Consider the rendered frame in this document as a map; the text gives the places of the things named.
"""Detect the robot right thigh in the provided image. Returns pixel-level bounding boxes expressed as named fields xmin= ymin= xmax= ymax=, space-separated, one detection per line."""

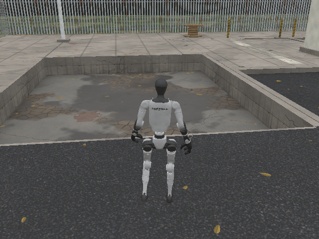
xmin=166 ymin=139 xmax=176 ymax=173

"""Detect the robot right forearm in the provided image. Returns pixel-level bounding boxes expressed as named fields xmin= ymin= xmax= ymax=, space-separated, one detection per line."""
xmin=180 ymin=121 xmax=190 ymax=144

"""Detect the robot right hand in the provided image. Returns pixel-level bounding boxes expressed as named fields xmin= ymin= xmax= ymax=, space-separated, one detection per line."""
xmin=180 ymin=142 xmax=192 ymax=155

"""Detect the robot left forearm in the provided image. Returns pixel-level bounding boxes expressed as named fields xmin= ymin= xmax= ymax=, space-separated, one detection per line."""
xmin=132 ymin=120 xmax=141 ymax=136

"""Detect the robot right upper arm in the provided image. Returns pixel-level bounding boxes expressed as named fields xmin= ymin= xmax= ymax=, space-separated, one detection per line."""
xmin=171 ymin=101 xmax=185 ymax=129

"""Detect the robot left hand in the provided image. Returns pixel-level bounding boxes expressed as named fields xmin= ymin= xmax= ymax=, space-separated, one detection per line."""
xmin=131 ymin=134 xmax=143 ymax=143

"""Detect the humanoid robot torso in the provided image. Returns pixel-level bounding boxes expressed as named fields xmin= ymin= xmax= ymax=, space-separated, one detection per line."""
xmin=149 ymin=100 xmax=172 ymax=149

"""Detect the robot left upper arm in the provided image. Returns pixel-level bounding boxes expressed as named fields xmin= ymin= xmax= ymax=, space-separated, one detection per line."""
xmin=136 ymin=100 xmax=150 ymax=127

